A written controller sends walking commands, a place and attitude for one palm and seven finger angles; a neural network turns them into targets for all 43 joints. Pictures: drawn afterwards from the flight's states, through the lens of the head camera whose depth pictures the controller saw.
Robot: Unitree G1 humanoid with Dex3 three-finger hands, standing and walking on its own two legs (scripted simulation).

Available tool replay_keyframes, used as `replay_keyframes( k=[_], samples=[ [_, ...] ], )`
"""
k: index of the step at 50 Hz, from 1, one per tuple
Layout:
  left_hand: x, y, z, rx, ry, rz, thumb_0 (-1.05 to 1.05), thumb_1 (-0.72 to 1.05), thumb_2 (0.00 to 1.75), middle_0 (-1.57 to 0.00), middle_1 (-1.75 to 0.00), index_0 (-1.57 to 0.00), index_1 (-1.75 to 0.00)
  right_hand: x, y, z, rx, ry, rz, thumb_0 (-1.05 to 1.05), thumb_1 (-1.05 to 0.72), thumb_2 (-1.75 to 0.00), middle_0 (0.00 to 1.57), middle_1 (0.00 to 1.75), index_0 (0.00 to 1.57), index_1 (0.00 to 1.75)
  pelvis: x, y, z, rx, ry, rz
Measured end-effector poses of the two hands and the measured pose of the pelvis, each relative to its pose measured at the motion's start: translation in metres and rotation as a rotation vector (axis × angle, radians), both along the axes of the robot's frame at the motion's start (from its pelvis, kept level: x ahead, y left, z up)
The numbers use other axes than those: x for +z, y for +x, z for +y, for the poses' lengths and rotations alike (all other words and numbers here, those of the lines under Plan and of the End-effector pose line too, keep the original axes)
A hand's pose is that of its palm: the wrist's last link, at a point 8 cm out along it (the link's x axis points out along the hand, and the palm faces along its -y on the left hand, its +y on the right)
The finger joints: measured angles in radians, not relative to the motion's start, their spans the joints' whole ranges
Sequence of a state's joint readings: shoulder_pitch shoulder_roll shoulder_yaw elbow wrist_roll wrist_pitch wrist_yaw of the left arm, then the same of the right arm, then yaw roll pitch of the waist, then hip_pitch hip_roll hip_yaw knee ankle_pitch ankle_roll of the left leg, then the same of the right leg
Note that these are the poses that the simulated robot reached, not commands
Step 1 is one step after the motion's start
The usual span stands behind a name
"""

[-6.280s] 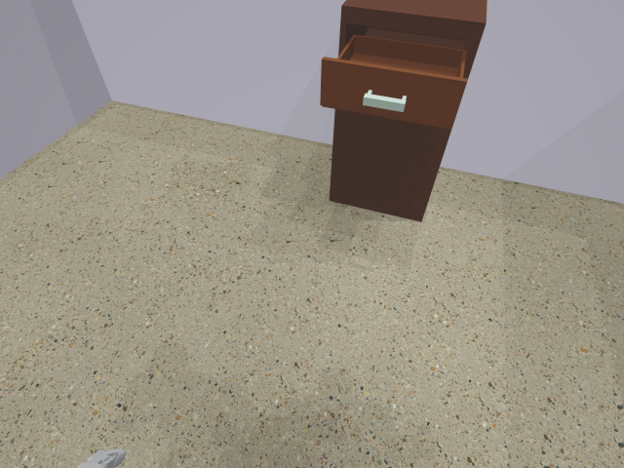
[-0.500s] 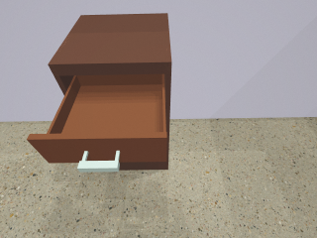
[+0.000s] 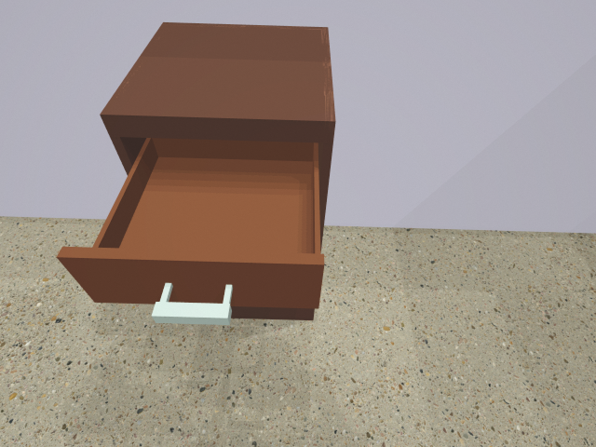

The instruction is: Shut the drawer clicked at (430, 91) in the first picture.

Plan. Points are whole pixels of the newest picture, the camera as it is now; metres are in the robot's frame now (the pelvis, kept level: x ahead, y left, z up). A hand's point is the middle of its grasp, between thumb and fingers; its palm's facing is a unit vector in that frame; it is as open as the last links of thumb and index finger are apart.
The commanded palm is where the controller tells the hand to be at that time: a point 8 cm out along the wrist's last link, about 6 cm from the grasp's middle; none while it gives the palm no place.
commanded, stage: raise the hand and make a fist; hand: left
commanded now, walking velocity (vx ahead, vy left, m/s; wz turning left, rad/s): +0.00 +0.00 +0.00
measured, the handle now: (195, 301) +0.33 +0.19 -0.04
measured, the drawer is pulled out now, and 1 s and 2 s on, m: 0.29 0.29 0.29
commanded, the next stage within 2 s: bring the fist close to the handle in 1.86 s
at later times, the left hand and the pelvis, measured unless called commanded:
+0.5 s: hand out of the picture +0.10 +0.17 -0.04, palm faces +0.18 -0.98 -0.04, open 5.3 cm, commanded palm +0.10 +0.20 -0.02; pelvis -0.08 -0.01 -0.09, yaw +3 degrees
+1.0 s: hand (188, 441) +0.13 +0.13 +0.02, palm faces +0.03 -1.00 -0.01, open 3.2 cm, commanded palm +0.10 +0.19 +0.02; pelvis -0.06 +0.01 -0.06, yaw +2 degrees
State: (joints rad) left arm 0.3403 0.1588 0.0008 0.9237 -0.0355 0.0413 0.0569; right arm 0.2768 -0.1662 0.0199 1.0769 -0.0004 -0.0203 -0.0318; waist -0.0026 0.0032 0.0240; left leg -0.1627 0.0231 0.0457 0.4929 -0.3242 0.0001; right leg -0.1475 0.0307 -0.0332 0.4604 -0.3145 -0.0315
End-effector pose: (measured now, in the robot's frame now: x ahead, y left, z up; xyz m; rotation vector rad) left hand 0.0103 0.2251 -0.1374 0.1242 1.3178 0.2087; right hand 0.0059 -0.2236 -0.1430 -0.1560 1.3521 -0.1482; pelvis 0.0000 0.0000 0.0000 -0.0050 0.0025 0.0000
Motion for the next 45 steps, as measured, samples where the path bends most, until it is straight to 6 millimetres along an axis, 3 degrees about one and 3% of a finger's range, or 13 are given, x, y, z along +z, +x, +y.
replay_keyframes(
  k=[5, 8, 10, 13, 16, 19, 21, 26, 29, 32, 35, 38, 45],
  samples=[
    [0.089, 0.091, 0.019, 0.024, 0.093, -0.625, 0.02, 0.95, 0.90, -0.23, -0.33, -0.23, -0.33, 0.016, 0.044, -0.010, 0.034, -0.053, -0.340, 0.01, -0.92, -0.90, 0.20, 0.30, 0.20, 0.30, -0.004, -0.010, 0.007, 0.027, 0.013, 0.023],
    [0.137, 0.135, 0.009, -0.040, 0.061, -0.968, 0.02, 0.94, 0.90, -0.26, -0.37, -0.26, -0.36, 0.027, 0.079, -0.015, 0.071, -0.066, -0.529, 0.01, -0.92, -0.90, 0.20, 0.30, 0.20, 0.30, -0.011, -0.022, 0.010, 0.039, 0.011, 0.062],
    [0.153, 0.148, -0.007, -0.085, -0.021, -1.156, 0.01, 0.94, 0.90, -0.29, -0.40, -0.28, -0.40, 0.037, 0.101, -0.018, 0.096, -0.072, -0.643, 0.01, -0.91, -0.90, 0.20, 0.30, 0.20, 0.30, -0.019, -0.031, 0.010, 0.029, 0.014, 0.099],
    [0.149, 0.139, -0.036, -0.161, -0.180, -1.326, 0.01, 0.93, 0.90, -0.33, -0.45, -0.33, -0.45, 0.052, 0.128, -0.018, 0.151, -0.079, -0.777, 0.01, -0.91, -0.90, 0.20, 0.30, 0.20, 0.30, -0.035, -0.045, 0.006, 0.015, 0.019, 0.140],
    [0.117, 0.109, -0.050, -0.199, -0.244, -1.286, 0.00, 0.92, 0.90, -0.39, -0.51, -0.39, -0.51, 0.061, 0.149, -0.017, 0.213, -0.088, -0.862, 0.01, -0.91, -0.90, 0.20, 0.30, 0.20, 0.30, -0.052, -0.057, 0.002, 0.014, 0.022, 0.164],
    [0.083, 0.076, -0.045, -0.170, -0.193, -1.159, 0.00, 0.91, 0.90, -0.46, -0.58, -0.45, -0.57, 0.059, 0.163, -0.010, 0.265, -0.085, -0.904, 0.01, -0.91, -0.90, 0.20, 0.30, 0.20, 0.30, -0.067, -0.068, -0.002, 0.027, 0.017, 0.180],
    [0.074, 0.060, -0.032, -0.121, -0.115, -1.126, 0.01, 0.91, 0.90, -0.50, -0.62, -0.50, -0.61, 0.053, 0.167, -0.002, 0.288, -0.070, -0.916, 0.01, -0.91, -0.90, 0.20, 0.30, 0.20, 0.30, -0.075, -0.073, -0.004, 0.037, 0.007, 0.185],
    [0.115, 0.060, -0.010, -0.090, 0.040, -1.357, 0.02, 0.90, 0.90, -0.59, -0.73, -0.59, -0.72, 0.023, 0.154, 0.022, 0.314, 0.004, -0.884, 0.01, -0.91, -0.90, 0.20, 0.30, 0.20, 0.30, -0.088, -0.083, -0.008, 0.061, -0.024, 0.191],
    [0.143, 0.086, -0.025, -0.196, -0.020, -1.502, 0.02, 0.91, 0.90, -0.65, -0.79, -0.65, -0.79, 0.003, 0.133, 0.033, 0.299, 0.055, -0.833, 0.01, -0.90, -0.90, 0.20, 0.30, 0.20, 0.30, -0.090, -0.089, -0.007, 0.068, -0.037, 0.185],
    [0.144, 0.115, -0.051, -0.347, -0.143, -1.440, 0.01, 0.91, 0.90, -0.71, -0.86, -0.70, -0.85, -0.009, 0.104, 0.035, 0.241, 0.083, -0.755, 0.01, -0.90, -0.90, 0.20, 0.30, 0.20, 0.30, -0.085, -0.090, -0.006, 0.058, -0.030, 0.184],
    [0.124, 0.131, -0.065, -0.377, -0.235, -1.223, 0.01, 0.91, 0.90, -0.77, -0.92, -0.77, -0.92, -0.011, 0.075, 0.027, 0.160, 0.073, -0.665, 0.01, -0.90, -0.90, 0.20, 0.30, 0.20, 0.30, -0.074, -0.086, -0.005, 0.040, -0.010, 0.175],
    [0.115, 0.130, -0.058, -0.249, -0.223, -1.094, 0.01, 0.90, 0.90, -0.83, -0.98, -0.83, -0.98, -0.004, 0.056, 0.011, 0.095, 0.025, -0.604, 0.01, -0.90, -0.90, 0.21, 0.30, 0.21, 0.30, -0.062, -0.076, -0.003, 0.020, 0.002, 0.167],
    [0.153, 0.106, -0.016, -0.101, 0.025, -1.288, 0.02, 0.91, 0.90, -0.97, -1.14, -0.96, -1.13, 0.005, 0.059, -0.020, 0.132, -0.066, -0.571, 0.01, -0.90, -0.90, 0.20, 0.30, 0.20, 0.30, -0.060, -0.058, 0.000, 0.023, -0.003, 0.181]
  ],
)
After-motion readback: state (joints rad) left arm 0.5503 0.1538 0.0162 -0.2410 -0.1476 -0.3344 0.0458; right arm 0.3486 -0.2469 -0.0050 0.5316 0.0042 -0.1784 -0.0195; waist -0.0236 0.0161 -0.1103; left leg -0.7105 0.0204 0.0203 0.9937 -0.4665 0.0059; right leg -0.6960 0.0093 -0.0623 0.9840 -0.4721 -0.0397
